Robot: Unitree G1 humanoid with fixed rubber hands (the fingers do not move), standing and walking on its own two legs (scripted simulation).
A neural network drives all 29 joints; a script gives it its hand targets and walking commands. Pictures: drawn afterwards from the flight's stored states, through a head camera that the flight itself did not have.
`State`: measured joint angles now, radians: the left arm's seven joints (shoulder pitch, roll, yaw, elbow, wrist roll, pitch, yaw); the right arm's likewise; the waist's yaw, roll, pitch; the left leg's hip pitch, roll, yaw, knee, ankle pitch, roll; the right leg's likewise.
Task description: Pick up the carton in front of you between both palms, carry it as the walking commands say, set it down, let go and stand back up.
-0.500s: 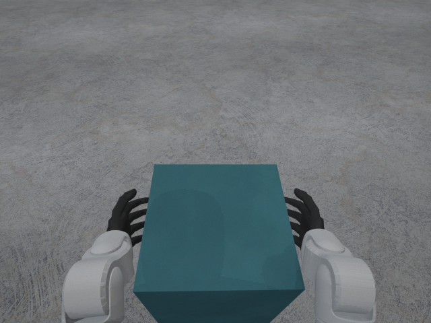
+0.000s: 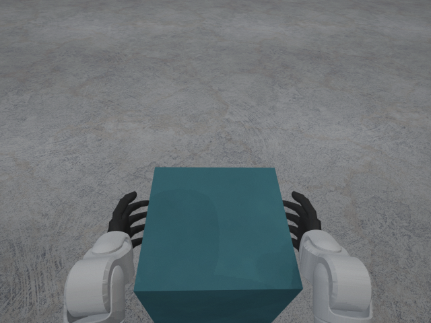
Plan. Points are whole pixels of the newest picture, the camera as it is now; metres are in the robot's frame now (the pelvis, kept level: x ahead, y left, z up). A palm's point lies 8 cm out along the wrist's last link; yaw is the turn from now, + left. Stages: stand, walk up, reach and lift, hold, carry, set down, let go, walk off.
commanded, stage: carry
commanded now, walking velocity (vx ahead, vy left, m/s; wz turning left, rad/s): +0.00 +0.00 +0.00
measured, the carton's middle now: (214, 252) +0.26 +0.00 +0.02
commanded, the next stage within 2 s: none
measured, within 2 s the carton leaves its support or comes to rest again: neither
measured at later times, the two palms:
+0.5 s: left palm (121, 270) +0.22 +0.15 +0.04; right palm (299, 267) +0.22 -0.14 +0.04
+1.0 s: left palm (118, 275) +0.22 +0.16 +0.03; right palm (294, 271) +0.22 -0.14 +0.03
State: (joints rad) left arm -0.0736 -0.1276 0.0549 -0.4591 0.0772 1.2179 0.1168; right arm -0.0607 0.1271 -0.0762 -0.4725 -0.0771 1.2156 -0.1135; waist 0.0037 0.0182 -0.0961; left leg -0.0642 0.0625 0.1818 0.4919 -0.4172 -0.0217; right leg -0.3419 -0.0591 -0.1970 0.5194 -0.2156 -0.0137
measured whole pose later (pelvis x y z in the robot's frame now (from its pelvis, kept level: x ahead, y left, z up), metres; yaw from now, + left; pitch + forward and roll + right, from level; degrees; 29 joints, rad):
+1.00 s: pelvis -0.07 +0.01 -0.01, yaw +0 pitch +1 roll -1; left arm -0.21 -0.14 0.16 0.12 0.22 0.74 0.02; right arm -0.21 0.14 -0.17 0.12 -0.22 0.74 -0.02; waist 0.00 0.01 -0.03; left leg -0.16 0.04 0.20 0.58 -0.43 0.03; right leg -0.41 -0.10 -0.19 0.52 -0.12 -0.01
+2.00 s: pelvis +0.11 -0.03 +0.02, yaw +0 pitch +4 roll +1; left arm -0.17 -0.14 0.13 0.04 0.18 0.72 0.04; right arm -0.16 0.13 -0.13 0.01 -0.20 0.73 -0.04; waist 0.01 0.00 -0.03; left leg -0.55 0.10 0.11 0.72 -0.21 -0.02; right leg -0.08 -0.03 -0.17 0.22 -0.22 -0.03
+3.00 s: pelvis +0.35 -0.02 +0.00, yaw -2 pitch +3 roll +0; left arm -0.21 -0.14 0.17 0.14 0.23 0.73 0.02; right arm -0.21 0.14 -0.17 0.14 -0.23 0.74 -0.03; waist 0.00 0.00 -0.08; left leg -0.26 0.09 0.19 0.54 -0.33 -0.01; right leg -0.24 -0.05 -0.15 0.54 -0.34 -0.01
